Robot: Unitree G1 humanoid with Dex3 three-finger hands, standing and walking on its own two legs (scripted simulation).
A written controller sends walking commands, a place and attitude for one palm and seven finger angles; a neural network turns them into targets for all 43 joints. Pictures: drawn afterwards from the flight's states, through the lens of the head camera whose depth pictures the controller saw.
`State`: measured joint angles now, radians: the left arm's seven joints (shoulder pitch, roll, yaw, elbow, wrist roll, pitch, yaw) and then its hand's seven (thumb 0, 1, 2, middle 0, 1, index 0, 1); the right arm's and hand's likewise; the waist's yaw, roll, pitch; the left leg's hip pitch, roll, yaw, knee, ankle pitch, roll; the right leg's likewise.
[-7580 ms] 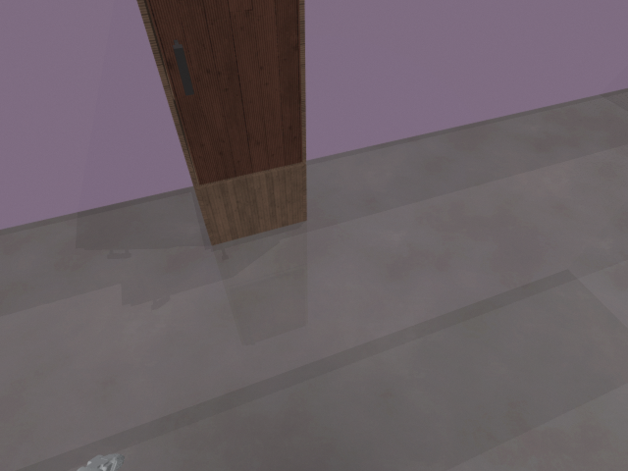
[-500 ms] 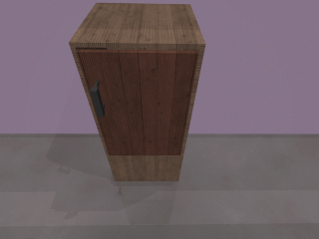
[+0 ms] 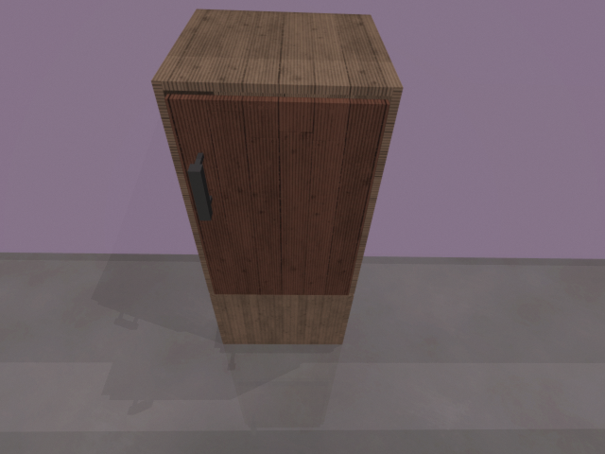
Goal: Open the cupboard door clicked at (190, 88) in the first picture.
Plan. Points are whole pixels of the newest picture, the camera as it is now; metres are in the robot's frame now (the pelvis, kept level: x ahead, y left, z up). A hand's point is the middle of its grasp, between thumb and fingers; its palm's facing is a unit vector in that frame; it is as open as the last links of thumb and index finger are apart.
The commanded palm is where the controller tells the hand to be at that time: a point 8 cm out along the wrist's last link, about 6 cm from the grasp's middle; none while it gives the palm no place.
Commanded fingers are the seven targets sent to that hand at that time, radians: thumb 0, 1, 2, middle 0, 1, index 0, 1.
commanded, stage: raise the hand with hooked fingers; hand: left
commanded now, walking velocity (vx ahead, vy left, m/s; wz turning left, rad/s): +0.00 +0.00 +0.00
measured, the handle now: (202, 186) +0.58 +0.23 +0.01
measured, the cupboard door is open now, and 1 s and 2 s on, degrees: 0 0 0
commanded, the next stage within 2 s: none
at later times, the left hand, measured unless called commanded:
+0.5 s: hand (151, 440) +0.15 +0.21 -0.06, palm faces +0.16 -0.99 -0.05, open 9.3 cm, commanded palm +0.15 +0.26 -0.04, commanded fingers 0.00 0.25 0.62 -0.25 -0.72 -0.25 -0.72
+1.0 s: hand (148, 373) +0.23 +0.23 -0.03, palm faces +0.07 -0.99 -0.07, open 12.3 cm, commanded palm +0.20 +0.28 -0.01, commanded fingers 0.00 -0.34 0.37 -0.29 -1.10 -0.29 -1.10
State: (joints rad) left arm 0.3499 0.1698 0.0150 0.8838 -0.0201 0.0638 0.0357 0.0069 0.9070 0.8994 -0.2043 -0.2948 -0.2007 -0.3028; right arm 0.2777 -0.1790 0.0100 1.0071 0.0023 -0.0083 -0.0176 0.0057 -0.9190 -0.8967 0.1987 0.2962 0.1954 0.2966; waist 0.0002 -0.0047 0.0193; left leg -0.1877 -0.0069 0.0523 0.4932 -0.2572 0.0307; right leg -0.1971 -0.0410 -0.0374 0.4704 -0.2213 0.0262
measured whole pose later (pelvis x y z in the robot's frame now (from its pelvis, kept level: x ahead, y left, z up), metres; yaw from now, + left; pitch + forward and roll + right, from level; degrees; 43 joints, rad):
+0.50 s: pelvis -0.02 -0.03 -0.10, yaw +4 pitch +13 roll -2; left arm 0.45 0.24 0.23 0.00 -0.28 -0.43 -0.28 0.01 0.47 0.72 -0.24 -0.57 -0.23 -0.58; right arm 0.19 -0.25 -0.01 0.47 0.02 -0.27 -0.06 0.01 -0.91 -0.90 0.20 0.30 0.20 0.30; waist 0.04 -0.02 -0.13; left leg -0.93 0.00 -0.06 1.23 -0.53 0.00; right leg -0.89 0.00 -0.09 1.18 -0.52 -0.02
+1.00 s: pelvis +0.00 -0.02 -0.07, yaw +3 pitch +14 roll -2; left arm 0.28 0.31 0.33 0.12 -0.34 -0.35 -0.39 0.00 -0.11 0.47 -0.28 -0.95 -0.27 -0.95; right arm 0.28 -0.27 0.00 0.55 0.03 -0.21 -0.06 0.01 -0.91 -0.90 0.20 0.30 0.20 0.30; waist -0.01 0.02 -0.13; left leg -0.83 0.01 -0.04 1.10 -0.52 0.00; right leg -0.80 0.01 -0.07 1.05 -0.50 -0.02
